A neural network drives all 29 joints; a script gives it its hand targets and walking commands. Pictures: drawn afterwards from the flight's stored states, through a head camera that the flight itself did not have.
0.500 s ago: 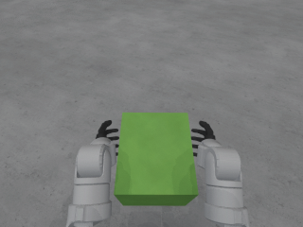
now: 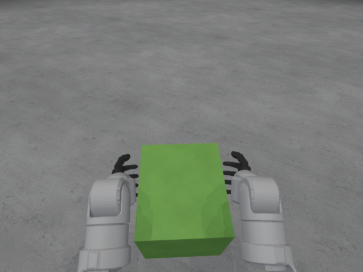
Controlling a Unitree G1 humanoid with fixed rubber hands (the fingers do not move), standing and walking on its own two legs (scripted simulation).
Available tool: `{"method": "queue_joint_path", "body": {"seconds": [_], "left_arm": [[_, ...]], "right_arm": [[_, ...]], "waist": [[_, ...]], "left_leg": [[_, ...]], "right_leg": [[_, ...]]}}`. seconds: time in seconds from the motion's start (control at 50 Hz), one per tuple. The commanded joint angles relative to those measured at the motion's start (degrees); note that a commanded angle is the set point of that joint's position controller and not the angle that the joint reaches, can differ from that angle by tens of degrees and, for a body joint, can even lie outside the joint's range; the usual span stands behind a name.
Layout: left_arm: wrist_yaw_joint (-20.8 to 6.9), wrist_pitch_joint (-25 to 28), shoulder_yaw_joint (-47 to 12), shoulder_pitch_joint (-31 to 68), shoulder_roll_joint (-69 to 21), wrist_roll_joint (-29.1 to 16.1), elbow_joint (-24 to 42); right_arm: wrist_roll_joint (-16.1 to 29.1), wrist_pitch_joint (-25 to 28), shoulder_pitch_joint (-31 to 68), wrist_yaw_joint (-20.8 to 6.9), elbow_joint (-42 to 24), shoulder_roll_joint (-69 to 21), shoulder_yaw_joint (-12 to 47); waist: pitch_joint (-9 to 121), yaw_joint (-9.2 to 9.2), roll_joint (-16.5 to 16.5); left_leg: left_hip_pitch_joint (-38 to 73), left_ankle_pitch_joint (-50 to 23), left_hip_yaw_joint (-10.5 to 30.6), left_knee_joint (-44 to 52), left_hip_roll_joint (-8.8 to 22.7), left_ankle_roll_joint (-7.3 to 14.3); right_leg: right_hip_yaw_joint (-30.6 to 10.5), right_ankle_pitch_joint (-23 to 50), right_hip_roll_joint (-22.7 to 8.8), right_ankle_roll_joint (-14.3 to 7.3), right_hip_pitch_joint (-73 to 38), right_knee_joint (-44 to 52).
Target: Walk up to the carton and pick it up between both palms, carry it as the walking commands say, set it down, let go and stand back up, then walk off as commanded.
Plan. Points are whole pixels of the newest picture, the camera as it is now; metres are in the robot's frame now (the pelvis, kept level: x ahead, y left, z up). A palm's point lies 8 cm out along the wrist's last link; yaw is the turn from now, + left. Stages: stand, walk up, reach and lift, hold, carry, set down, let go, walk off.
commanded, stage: carry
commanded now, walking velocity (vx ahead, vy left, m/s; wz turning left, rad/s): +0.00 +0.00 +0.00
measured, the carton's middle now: (181, 200) +0.31 -0.01 +0.00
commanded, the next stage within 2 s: none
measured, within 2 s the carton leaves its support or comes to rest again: neither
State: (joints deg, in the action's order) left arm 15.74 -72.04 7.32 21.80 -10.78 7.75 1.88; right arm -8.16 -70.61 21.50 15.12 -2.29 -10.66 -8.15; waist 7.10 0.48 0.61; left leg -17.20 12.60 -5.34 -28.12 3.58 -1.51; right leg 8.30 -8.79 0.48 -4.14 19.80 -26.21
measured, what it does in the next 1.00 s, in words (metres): stands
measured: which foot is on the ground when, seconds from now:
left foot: down 0.00-1.00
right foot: down 0.00-1.00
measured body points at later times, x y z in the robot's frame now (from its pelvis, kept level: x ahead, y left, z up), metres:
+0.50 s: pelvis +0.01 +0.01 +0.00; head +0.00 +0.00 +0.45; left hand +0.31 +0.14 +0.08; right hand +0.32 -0.13 +0.08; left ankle +0.02 +0.13 -0.74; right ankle +0.06 -0.07 -0.74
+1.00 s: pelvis +0.01 +0.01 +0.00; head -0.01 +0.01 +0.45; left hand +0.31 +0.15 +0.07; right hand +0.31 -0.13 +0.07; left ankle +0.02 +0.13 -0.74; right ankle +0.06 -0.07 -0.74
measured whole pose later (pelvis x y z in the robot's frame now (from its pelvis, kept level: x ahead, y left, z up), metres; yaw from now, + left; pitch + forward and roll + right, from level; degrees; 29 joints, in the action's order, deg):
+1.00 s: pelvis +0.01 +0.01 +0.00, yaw +0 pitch +3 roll +0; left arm 6.7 -61.5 4.9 14.1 -8.5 9.5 4.1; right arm -9.6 -60.3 14.6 7.4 -3.1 -8.7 -5.4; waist 6.8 0.1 0.1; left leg -18.0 14.2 -6.1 -29.1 2.5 -0.2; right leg 7.5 -10.4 -0.7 -3.1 21.3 -28.3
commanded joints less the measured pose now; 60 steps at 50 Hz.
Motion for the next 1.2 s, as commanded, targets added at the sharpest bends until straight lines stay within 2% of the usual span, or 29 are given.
{"method": "queue_joint_path", "body": {"seconds": [0.0, 0.24, 0.4, 0.5, 0.62, 1.0, 1.02, 1.04, 1.1, 1.12, 1.16, 1.18], "left_arm": [[-24.89, 1.54, -30.84, 27.91, -59.45, -24.27, 2.86], [-24.57, 2.49, -32.23, 26.11, -58.28, -24.01, 6.28], [-24.64, 4.06, -33.16, 23.55, -57.24, -23.44, 8.02], [-24.32, 5.85, -33.42, 20.65, -55.30, -21.72, 8.52], [-23.92, 9.19, -32.05, 19.09, -52.93, -19.27, 7.35], [-23.02, 12.85, -31.75, 16.11, -49.02, -17.21, 7.60], [-22.91, 10.59, -39.58, 18.33, -51.98, -23.84, 20.74], [-22.74, 7.93, -40.50, 17.60, -52.30, -25.10, 21.75], [-23.43, 3.14, -39.58, 13.68, -50.80, -24.73, 17.23], [-23.79, 2.53, -39.71, 14.35, -50.91, -25.12, 17.06], [-24.51, 1.74, -40.15, 17.09, -52.24, -25.80, 17.65], [-24.77, 1.54, -40.44, 18.79, -53.04, -26.25, 18.30]], "right_arm": [[26.01, 0.32, 28.96, -23.41, -1.81, -61.79, 33.75], [24.37, 1.38, 24.23, -22.98, -2.96, -60.71, 33.44], [22.37, 3.52, 21.02, -22.44, -4.92, -59.05, 33.46], [20.97, 5.09, 18.55, -22.53, -5.34, -56.85, 33.44], [19.21, 8.17, 17.79, -22.60, -4.41, -54.36, 32.55], [17.17, 11.94, 15.64, -21.64, -5.04, -50.17, 32.22], [23.61, 9.75, 18.09, -21.47, -18.20, -53.20, 39.97], [24.42, 7.20, 16.68, -21.03, -18.75, -53.63, 40.50], [22.37, 2.82, 10.89, -20.91, -14.78, -51.44, 38.50], [22.17, 2.31, 10.56, -21.06, -14.33, -51.34, 38.16], [22.39, 1.83, 12.00, -21.39, -14.38, -52.14, 38.26], [22.74, 1.70, 13.71, -21.48, -15.51, -53.07, 38.82]], "waist": [[11.85, -0.31, -3.85], [14.22, -0.27, -1.62], [14.95, -0.38, -0.95], [14.78, -0.44, -0.69], [13.55, -0.50, -0.44], [12.90, -0.40, -0.85], [12.49, -0.35, -0.94], [12.83, -0.42, -0.24], [13.15, -0.41, 3.12], [12.42, -0.31, 4.95], [9.67, -0.44, 11.51], [8.06, -0.40, 11.69]], "left_leg": [[0.61, 4.83, 4.76, 3.17, 3.43, 0.05], [2.68, -0.66, 5.17, 3.50, 4.56, 0.40], [3.35, -3.20, 5.31, 3.47, 5.27, 1.29], [3.28, -4.07, 5.63, 3.55, 5.60, 1.62], [2.27, -2.34, 5.95, 4.01, 5.69, 1.74], [2.33, -1.80, 5.87, 3.27, 5.36, 1.79], [2.27, -1.83, 6.12, 2.81, 6.34, 1.64], [2.02, -1.62, 6.43, 2.39, 7.77, 1.73], [3.07, -2.94, 9.19, 2.80, 13.30, 3.53], [3.99, -5.09, 10.52, 2.97, 15.78, 4.68], [4.39, -9.64, 13.86, 4.98, 22.57, 7.91], [3.69, -11.36, 13.72, 4.88, 24.49, 8.50]], "right_leg": [[-13.76, -9.09, -12.06, 3.03, -6.91, 10.25], [-11.32, 5.46, -10.96, 1.56, -8.46, 4.92], [-10.06, 9.16, -10.16, 1.23, -8.35, 2.46], [-9.51, 8.92, -9.83, 1.13, -7.98, 1.75], [-9.64, 5.17, -9.67, 1.17, -7.12, 2.42], [-10.22, 2.51, -9.98, 1.57, -5.43, 2.98], [-9.95, 3.36, -9.51, 1.59, -4.24, 1.41], [-9.21, 5.43, -8.83, 1.59, -3.82, -0.84], [-6.46, 10.45, -5.95, 1.52, -0.44, -8.61], [-5.88, 7.42, -5.03, 1.55, 2.35, -11.05], [-4.90, -13.72, -3.38, 1.85, 8.90, -16.01], [-4.85, -18.11, -3.87, 1.90, 9.94, -16.81]]}}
